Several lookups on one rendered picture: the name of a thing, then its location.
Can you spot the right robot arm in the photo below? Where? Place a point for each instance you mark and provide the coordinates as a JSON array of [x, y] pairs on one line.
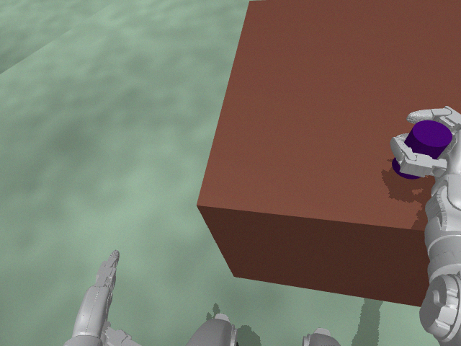
[[440, 312]]

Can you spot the right robot hand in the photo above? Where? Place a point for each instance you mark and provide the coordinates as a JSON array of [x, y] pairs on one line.
[[448, 162]]

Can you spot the can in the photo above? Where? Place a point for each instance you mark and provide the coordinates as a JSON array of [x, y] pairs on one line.
[[426, 137]]

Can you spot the left robot hand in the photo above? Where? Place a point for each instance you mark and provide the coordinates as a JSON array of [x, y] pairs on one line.
[[93, 313]]

